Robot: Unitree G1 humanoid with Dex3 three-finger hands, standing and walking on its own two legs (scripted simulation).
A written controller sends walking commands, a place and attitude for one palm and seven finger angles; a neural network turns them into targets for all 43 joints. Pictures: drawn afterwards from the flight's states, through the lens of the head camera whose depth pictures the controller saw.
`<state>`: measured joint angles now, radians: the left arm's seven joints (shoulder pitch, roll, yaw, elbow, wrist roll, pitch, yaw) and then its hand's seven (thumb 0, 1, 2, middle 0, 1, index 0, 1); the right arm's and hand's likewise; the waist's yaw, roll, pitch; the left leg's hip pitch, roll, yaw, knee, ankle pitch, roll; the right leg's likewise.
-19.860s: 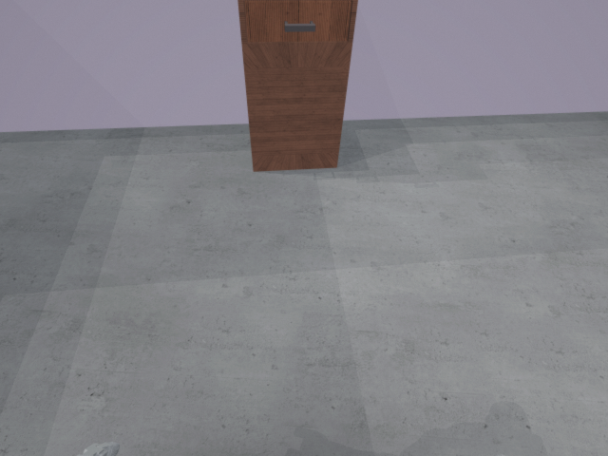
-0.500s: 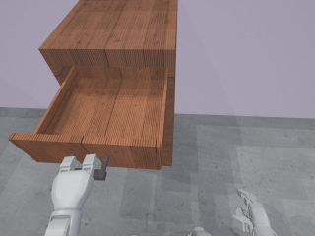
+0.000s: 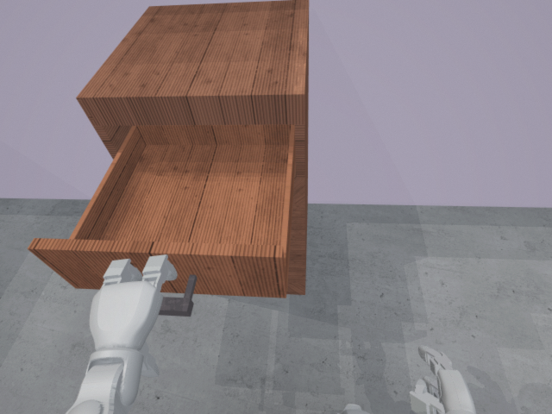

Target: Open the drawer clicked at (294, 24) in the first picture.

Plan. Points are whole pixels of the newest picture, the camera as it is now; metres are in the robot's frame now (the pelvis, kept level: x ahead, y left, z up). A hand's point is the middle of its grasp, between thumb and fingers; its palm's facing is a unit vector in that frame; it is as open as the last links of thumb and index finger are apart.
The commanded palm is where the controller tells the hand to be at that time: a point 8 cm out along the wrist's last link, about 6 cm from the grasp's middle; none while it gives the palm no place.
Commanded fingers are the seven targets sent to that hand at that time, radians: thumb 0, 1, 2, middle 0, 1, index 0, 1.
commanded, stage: lift the hand off the handle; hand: left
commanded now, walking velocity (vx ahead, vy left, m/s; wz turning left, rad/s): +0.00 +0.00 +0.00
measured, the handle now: (159, 292) +0.29 +0.22 -0.01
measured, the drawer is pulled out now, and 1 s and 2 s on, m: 0.30 0.30 0.30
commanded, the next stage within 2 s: draw the hand back to the body in 1.02 s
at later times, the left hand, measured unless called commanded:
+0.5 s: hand (121, 293) +0.25 +0.23 +0.07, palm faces +0.09 -0.09 -0.99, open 13.7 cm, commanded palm +0.22 +0.23 +0.13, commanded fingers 0.00 -0.50 0.30 -0.30 -1.20 -0.30 -1.20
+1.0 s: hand (106, 259) +0.26 +0.22 +0.14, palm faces +0.13 -0.11 -0.99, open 13.8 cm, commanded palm +0.22 +0.22 +0.19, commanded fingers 0.00 -0.50 0.30 -0.30 -1.20 -0.30 -1.20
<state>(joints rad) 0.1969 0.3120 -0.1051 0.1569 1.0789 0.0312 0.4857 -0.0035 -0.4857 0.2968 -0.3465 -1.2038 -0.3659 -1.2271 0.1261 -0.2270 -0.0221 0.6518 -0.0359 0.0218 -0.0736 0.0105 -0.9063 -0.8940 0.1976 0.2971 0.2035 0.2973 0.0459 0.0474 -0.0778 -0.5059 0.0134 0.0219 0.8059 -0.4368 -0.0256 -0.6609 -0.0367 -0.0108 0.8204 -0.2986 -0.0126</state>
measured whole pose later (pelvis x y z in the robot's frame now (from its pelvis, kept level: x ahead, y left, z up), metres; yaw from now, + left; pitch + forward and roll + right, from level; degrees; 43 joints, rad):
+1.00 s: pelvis +0.03 +0.01 +0.04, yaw +0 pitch -2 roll +0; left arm 0.22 0.41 -0.12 -0.32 0.97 0.13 0.10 0.00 -0.49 0.30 -0.32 -1.20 -0.32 -1.20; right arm 0.06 -0.24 0.03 0.64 -0.01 0.10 0.00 0.01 -0.91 -0.89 0.20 0.30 0.20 0.30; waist 0.12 0.10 0.00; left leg -0.09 0.01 0.01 0.43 -0.31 -0.01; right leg -0.24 -0.04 -0.03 0.46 -0.19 0.01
